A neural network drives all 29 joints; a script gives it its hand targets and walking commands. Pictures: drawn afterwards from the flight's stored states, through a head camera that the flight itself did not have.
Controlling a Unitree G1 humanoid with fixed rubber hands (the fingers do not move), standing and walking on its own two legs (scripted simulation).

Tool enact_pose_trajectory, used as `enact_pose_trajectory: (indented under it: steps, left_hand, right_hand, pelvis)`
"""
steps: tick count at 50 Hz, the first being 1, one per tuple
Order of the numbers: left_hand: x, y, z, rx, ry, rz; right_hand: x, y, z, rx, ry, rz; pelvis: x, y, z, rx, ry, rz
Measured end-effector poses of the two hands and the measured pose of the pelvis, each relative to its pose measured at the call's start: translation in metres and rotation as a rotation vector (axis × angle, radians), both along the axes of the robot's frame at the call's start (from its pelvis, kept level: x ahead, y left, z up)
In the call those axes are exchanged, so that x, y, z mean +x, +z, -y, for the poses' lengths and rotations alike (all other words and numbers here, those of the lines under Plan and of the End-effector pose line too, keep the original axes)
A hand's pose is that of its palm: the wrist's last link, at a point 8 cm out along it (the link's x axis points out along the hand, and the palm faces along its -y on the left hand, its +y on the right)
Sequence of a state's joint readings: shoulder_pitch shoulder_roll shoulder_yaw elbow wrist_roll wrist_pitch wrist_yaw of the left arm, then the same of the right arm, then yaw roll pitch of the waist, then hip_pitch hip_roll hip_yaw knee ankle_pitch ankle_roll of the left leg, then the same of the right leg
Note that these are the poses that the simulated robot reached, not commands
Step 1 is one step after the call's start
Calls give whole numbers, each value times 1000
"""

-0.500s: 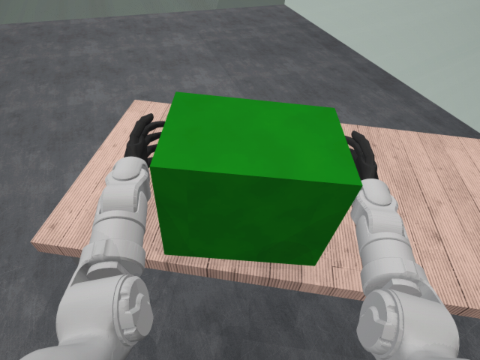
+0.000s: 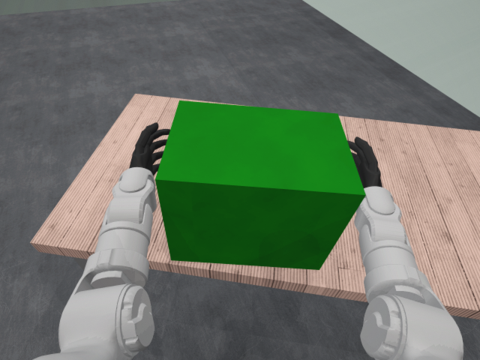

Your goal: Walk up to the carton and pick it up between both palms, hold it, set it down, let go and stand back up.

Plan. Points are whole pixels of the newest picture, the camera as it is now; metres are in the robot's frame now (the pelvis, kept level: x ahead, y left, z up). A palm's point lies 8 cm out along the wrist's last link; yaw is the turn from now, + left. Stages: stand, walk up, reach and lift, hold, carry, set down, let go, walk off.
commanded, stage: set down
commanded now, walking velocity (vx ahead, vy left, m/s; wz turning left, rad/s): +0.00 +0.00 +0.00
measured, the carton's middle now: (252, 188) +0.42 +0.00 +0.05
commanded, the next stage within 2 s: none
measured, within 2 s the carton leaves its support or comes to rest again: neither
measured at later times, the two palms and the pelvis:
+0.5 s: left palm (141, 175) +0.41 +0.19 +0.10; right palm (363, 185) +0.40 -0.19 +0.10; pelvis +0.00 +0.00 +0.00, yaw +0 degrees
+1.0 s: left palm (141, 177) +0.40 +0.19 +0.10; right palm (362, 186) +0.40 -0.19 +0.10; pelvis +0.00 +0.00 +0.00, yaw -1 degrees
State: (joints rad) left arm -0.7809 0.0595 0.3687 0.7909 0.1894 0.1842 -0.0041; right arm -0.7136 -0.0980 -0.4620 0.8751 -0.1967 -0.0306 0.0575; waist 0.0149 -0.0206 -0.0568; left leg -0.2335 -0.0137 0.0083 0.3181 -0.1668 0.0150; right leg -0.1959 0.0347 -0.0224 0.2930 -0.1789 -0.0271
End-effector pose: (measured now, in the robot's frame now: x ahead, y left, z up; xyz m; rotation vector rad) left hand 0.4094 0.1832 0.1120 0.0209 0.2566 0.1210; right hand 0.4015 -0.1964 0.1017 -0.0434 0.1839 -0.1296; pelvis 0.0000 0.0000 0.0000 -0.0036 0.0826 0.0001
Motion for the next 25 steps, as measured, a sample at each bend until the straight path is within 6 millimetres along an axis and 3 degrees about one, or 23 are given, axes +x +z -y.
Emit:
enact_pose_trajectory:
  steps: [25]
  left_hand:
    - [-4,-12,-5,-12,4,9]
  right_hand:
    - [-1,-1,-5,2,0,14]
  pelvis:
    - [-3,0,-2,1,-5,-3]
